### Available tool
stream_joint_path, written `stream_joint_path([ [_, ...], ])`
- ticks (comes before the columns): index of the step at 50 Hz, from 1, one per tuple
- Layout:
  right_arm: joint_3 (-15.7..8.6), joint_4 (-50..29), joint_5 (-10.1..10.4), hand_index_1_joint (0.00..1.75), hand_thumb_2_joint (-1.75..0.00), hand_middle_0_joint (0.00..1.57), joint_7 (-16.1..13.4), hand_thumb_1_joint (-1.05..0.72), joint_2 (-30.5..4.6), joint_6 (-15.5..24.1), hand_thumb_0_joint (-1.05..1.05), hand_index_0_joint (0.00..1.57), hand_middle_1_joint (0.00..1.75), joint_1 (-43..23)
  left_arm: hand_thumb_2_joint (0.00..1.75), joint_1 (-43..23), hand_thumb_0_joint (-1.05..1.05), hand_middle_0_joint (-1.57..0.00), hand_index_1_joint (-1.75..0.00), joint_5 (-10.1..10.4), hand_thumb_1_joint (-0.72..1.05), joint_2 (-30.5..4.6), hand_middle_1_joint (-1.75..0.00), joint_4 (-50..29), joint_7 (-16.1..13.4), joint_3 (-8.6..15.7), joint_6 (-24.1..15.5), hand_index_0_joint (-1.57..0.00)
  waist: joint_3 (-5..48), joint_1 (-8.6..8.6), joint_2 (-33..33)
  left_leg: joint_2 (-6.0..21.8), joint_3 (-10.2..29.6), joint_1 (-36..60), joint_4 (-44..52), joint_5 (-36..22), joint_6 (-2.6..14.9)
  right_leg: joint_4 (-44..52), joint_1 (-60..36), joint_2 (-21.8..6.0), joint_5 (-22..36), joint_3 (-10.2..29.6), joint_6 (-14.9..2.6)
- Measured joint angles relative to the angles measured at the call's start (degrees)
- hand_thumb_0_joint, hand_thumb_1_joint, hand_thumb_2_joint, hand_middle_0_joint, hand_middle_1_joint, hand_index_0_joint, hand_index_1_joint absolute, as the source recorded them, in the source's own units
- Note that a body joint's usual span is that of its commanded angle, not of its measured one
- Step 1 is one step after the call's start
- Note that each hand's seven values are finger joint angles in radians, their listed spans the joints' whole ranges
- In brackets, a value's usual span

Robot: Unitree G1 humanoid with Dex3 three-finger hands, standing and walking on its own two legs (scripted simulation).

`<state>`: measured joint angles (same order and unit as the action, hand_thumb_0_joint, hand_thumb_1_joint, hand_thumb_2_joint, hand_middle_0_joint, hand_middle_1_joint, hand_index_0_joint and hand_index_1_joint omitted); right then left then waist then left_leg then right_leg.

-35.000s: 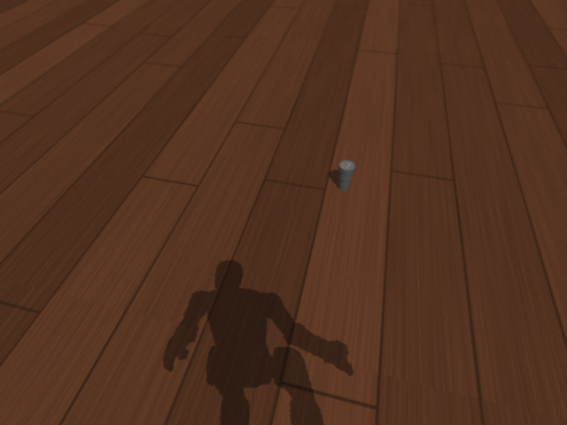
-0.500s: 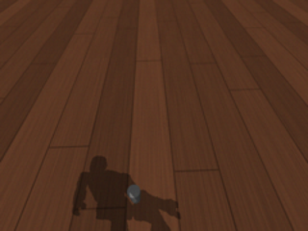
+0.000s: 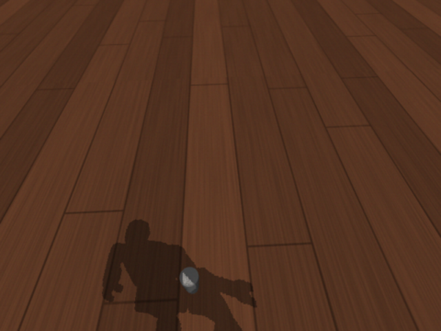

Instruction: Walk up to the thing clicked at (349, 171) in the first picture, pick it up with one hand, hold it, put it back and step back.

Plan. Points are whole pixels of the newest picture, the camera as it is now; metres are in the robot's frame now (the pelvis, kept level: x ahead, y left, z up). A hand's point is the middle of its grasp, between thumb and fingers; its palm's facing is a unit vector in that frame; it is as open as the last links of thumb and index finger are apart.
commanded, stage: stand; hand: left
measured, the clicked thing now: (190, 282) +0.41 +0.17 -0.71
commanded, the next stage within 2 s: step back in 0.44 s
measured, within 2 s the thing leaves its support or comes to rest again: neither
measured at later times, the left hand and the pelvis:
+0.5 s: hand out of the picture +0.09 +0.25 -0.16, palm faces -0.02 -0.94 -0.34, open 7.4 cm; pelvis +0.00 +0.00 +0.00, yaw +0 degrees
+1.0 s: hand out of the picture +0.05 +0.30 -0.19, palm faces -0.05 -0.93 -0.36, open 7.4 cm; pelvis -0.09 +0.04 -0.03, yaw -1 degrees
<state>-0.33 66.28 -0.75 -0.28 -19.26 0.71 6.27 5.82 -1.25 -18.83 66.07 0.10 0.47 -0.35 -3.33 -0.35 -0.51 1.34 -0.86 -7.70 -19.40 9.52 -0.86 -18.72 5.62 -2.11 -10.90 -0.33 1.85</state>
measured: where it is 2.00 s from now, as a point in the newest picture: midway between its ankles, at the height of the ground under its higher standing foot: outside the picture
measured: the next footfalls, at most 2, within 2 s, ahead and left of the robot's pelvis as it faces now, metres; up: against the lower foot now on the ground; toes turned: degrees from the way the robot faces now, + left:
left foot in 0.92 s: -0.09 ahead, +0.12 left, +0.00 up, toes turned -2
right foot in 1.30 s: -0.10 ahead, -0.07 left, +0.00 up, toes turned +0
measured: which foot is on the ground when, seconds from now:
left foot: down 0.00-0.66, up 0.68-0.90, down 0.92-1.00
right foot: down 0.00-0.92, up 0.94-1.00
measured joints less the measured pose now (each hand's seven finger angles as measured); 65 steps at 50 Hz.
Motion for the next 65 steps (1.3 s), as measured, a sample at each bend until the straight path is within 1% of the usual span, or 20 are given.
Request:
stream_joint_path([
  [23, -0.10, -0.57, 0.29, 0.30, -0.90, 0.20, 0.22, -0.90, -0.23, -0.19, 0.01, 0.20, 0.30, -1.02, 0.90, 0.07, 0.00, -0.20, -0.30, 0.45, 0.91, -0.19, -0.30, -1.00, 0.14, 0.18, 0.32, -0.20, 0.26, 0.01, 0.15, -0.06, -0.32, 0.45, 0.00, 0.73, 0.13, 0.11, -0.39, -0.09, -0.56, 0.27, 0.11],
  [27, -1.07, -3.43, 1.12, 0.30, -0.89, 0.20, 0.66, -0.90, -0.73, -1.43, 0.01, 0.20, 0.30, -2.70, 0.90, -0.58, 0.00, -0.20, -0.30, 1.38, 0.91, -1.62, -0.30, -4.55, -0.17, 1.15, 0.98, -0.20, -2.50, -0.34, 0.71, -0.11, -0.40, -3.41, -4.43, 1.77, 0.35, -6.03, 4.33, -0.15, -2.42, 0.57, -0.29],
  [32, -2.25, -7.10, 1.41, 0.30, -0.89, 0.20, 0.84, -0.90, -1.94, -2.83, 0.01, 0.20, 0.30, -4.17, 0.90, -1.13, 0.00, -0.20, -0.30, 1.02, 0.91, -3.68, -0.30, -8.70, -0.43, 1.82, 1.70, -0.20, -5.67, -0.54, 0.86, 0.45, -0.21, -8.87, -11.01, 3.27, 0.28, -13.37, 10.16, 0.40, -4.38, 0.67, -1.08],
  [34, -2.74, -8.28, 1.43, 0.30, -0.89, 0.20, 0.81, -0.90, -3.05, -3.54, 0.01, 0.20, 0.30, -4.40, 0.90, -0.96, 0.00, -0.20, -0.30, 0.72, 0.91, -3.61, -0.30, -9.97, -0.36, 1.92, 1.80, -0.20, -6.42, -0.79, -0.24, 0.82, 0.76, -11.49, -15.20, 4.60, 1.28, -15.38, 11.63, 0.98, -4.81, 0.15, -1.40],
  [37, -3.46, -9.72, 0.95, 0.30, -0.90, 0.20, 0.75, -0.90, -4.24, -4.63, 0.01, 0.20, 0.30, -4.56, 0.90, -0.52, 0.00, -0.20, -0.30, -0.34, 0.91, -3.08, -0.30, -11.83, -0.25, 1.88, 1.81, -0.20, -7.41, -0.09, 0.07, -3.22, 3.21, -15.68, -29.49, 15.70, 2.29, -16.99, 13.50, 0.11, -4.48, 1.46, -1.62],
  [40, -3.76, -11.11, 1.46, 0.30, -0.90, 0.20, 1.13, -0.90, -4.60, -4.36, 0.01, 0.20, 0.30, -3.14, 0.90, -0.57, 0.00, -0.20, -0.30, -1.07, 0.91, -2.81, -0.30, -13.22, -0.41, 1.85, 2.43, -0.20, -7.24, -0.10, 0.73, -5.89, 3.62, -16.86, -38.83, 19.43, 2.50, -16.12, 14.94, -0.99, -2.90, 2.20, -1.77],
  [42, -3.64, -11.66, 1.58, 0.30, -0.90, 0.20, 1.16, -0.90, -4.46, -4.07, 0.01, 0.20, 0.30, -1.49, 0.90, -0.96, 0.00, -0.20, -0.30, -1.48, 0.91, -3.00, -0.30, -14.34, -0.64, 1.85, 2.81, -0.20, -6.56, -0.15, 1.06, -5.67, 3.09, -14.94, -37.73, 19.51, 2.22, -15.92, 16.26, -1.29, -2.08, 2.18, -1.37],
  [43, -3.47, -11.80, 1.42, 0.30, -0.90, 0.20, 1.10, -0.90, -4.30, -3.93, 0.01, 0.20, 0.30, -0.59, 0.90, -1.17, 0.00, -0.20, -0.30, -1.56, 0.91, -3.20, -0.30, -15.09, -0.78, 1.95, 2.94, -0.20, -6.25, -0.22, 1.25, -5.08, 2.76, -13.13, -34.55, 19.11, 2.18, -16.14, 16.96, -1.36, -1.84, 2.04, -0.89],
  [45, -3.21, -11.86, 0.70, 0.30, -0.90, 0.20, 0.91, -0.90, -3.93, -3.49, 0.01, 0.20, 0.30, 1.18, 0.90, -1.72, 0.00, -0.20, -0.30, -1.18, 0.90, -3.73, -0.30, -16.65, -0.94, 2.15, 3.28, -0.20, -5.79, -0.64, 1.49, -3.50, 2.33, -8.24, -23.44, 14.84, 2.19, -17.69, 18.57, -1.44, -1.97, 1.40, 0.32],
  [46, -3.27, -11.60, 0.18, 0.30, -0.90, 0.20, 0.68, -0.90, -3.44, -3.15, 0.01, 0.20, 0.30, 1.74, 0.90, -2.22, 0.00, -0.20, -0.30, -0.76, 0.90, -4.23, -0.30, -17.28, -0.94, 2.24, 3.52, -0.20, -6.01, -0.81, 2.28, -3.61, 2.10, -5.93, -18.66, 15.69, 2.49, -19.41, 19.58, -1.89, -2.46, 1.49, 0.66],
  [47, -3.34, -11.14, -0.46, 0.30, -0.90, 0.20, 0.40, -0.90, -2.20, -2.97, 0.01, 0.20, 0.30, 1.78, 0.90, -2.95, 0.00, -0.20, -0.30, -0.32, 0.90, -4.99, -0.30, -17.56, -1.00, 2.54, 3.80, -0.20, -7.10, -0.36, 4.53, -4.87, 1.06, -5.11, -17.84, 15.81, 2.95, -21.56, 20.38, -2.51, -3.06, 3.38, -0.57],
  [48, -3.13, -10.96, -1.06, 0.30, -0.90, 0.20, 0.38, -0.90, -1.19, -2.91, 0.01, 0.20, 0.30, 2.08, 0.90, -3.27, 0.00, -0.20, -0.30, 0.03, 0.91, -5.32, -0.30, -17.67, -1.24, 2.85, 4.08, -0.20, -7.85, 0.28, 5.89, -5.30, 0.10, -4.81, -17.96, 15.29, 3.23, -24.45, 21.11, -1.25, -7.24, 6.12, -1.67],
  [49, -2.78, -11.04, -1.25, 0.30, -0.90, 0.20, 0.51, -0.90, -0.59, -2.91, 0.01, 0.20, 0.30, 2.57, 0.90, -3.10, 0.00, -0.20, -0.30, 0.10, 0.91, -5.17, -0.30, -17.67, -1.60, 3.04, 4.32, -0.20, -8.02, 0.34, 5.98, -4.85, -0.14, -4.90, -18.24, 14.80, 3.44, -27.70, 21.74, 1.20, -12.29, 8.06, -2.16],
  [51, -2.47, -11.42, -1.18, 0.30, -0.89, 0.20, 0.50, -0.90, 0.04, -2.77, 0.01, 0.20, 0.30, 3.83, 0.90, -2.40, 0.00, -0.20, -0.30, -0.10, 0.91, -4.39, -0.30, -17.03, -2.05, 2.85, 4.71, -0.20, -7.62, -1.04, 4.66, -3.51, 0.98, -5.06, -17.44, 13.38, 3.78, -34.85, 22.64, 5.96, -17.77, 9.66, -2.56],
  [53, -2.33, -11.66, -1.32, 0.30, -0.89, 0.20, -0.04, -0.90, 0.41, -2.77, 0.01, 0.20, 0.30, 4.70, 0.90, -1.72, 0.00, -0.20, -0.30, 0.24, 0.91, -3.77, -0.30, -16.70, -1.81, 2.57, 4.78, -0.20, -7.13, -1.43, 4.13, -3.05, 1.12, -4.71, -14.78, 11.31, 3.85, -40.19, 23.35, 8.50, -16.65, 10.48, -3.08],
  [55, -2.39, -12.05, -1.09, 0.30, -0.89, 0.20, -0.61, -0.90, 0.31, -2.80, 0.01, 0.20, 0.30, 4.74, 0.90, -0.69, 0.00, -0.20, -0.30, 0.39, 0.91, -3.15, -0.30, -17.19, -1.51, 2.46, 4.46, -0.20, -7.15, -0.93, 3.77, -2.89, 0.23, -4.56, -12.88, 9.81, 4.00, -42.61, 23.35, 9.30, -14.68, 10.30, -3.23],
  [57, -2.69, -12.79, -0.81, 0.30, -0.89, 0.20, -1.05, -0.90, 0.05, -2.61, 0.01, 0.20, 0.30, 4.29, 0.90, 0.21, 0.00, -0.20, -0.30, 0.22, 0.91, -2.66, -0.30, -17.37, -1.25, 2.52, 4.16, -0.20, -7.65, -0.85, 3.24, -2.91, -0.38, -4.73, -12.37, 9.06, 4.31, -41.81, 21.84, 9.06, -13.87, 9.50, -2.63],
  [60, -2.97, -14.41, -0.40, 0.30, -0.89, 0.20, -1.39, -0.90, -0.34, -2.26, 0.01, 0.20, 0.30, 3.44, 0.90, 1.34, 0.00, -0.20, -0.30, -0.09, 0.91, -2.36, -0.30, -17.47, -0.97, 2.69, 3.99, -0.20, -8.20, -0.82, 2.59, -3.06, -1.42, -5.77, -13.45, 8.93, 4.76, -36.01, 18.30, 7.70, -13.80, 7.99, -1.92],
  [63, -2.95, -15.83, -0.09, 0.30, -0.89, 0.20, -1.29, -0.90, -0.82, -2.06, 0.01, 0.20, 0.30, 2.52, 0.90, 2.20, 0.00, -0.20, -0.30, -0.43, 0.91, -2.47, -0.30, -17.47, -0.65, 2.96, 3.65, -0.20, -8.26, -0.48, 2.21, -3.16, -2.93, -7.39, -16.14, 9.75, 4.73, -27.01, 14.06, 5.65, -12.97, 5.92, -2.24],
  [65, -2.92, -16.40, 0.22, 0.30, -0.89, 0.20, -1.10, -0.90, -1.28, -2.22, 0.01, 0.20, 0.30, 1.98, 0.90, 2.62, 0.00, -0.20, -0.30, -0.69, 0.91, -2.42, -0.30, -17.31, -0.51, 3.23, 3.26, -0.20, -8.01, -0.18, 1.68, -3.02, -3.85, -8.67, -18.83, 10.82, 4.51, -19.67, 10.72, 4.75, -9.51, 4.61, -2.90],
])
